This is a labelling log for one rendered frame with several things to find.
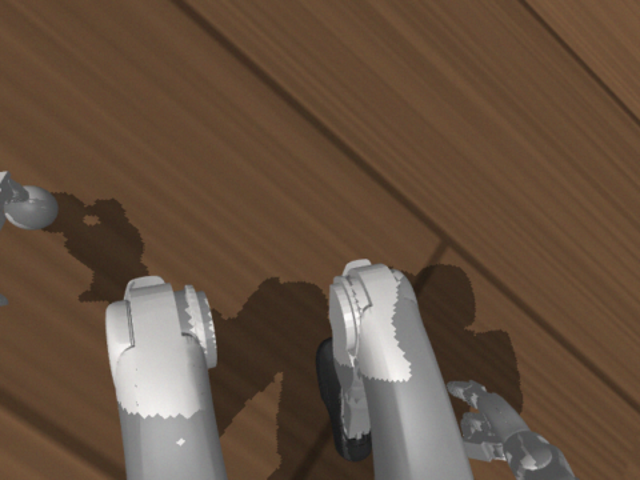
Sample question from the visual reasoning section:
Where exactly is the right robot arm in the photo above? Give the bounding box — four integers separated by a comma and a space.
503, 431, 580, 480

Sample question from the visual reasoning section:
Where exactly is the left robot hand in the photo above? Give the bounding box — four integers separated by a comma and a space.
0, 171, 29, 306

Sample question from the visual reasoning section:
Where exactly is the right robot foot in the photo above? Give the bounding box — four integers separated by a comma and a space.
316, 337, 372, 462

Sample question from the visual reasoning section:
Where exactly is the ball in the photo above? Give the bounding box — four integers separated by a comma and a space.
3, 186, 58, 230

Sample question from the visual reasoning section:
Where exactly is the right robot hand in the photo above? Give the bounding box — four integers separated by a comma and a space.
446, 380, 531, 462

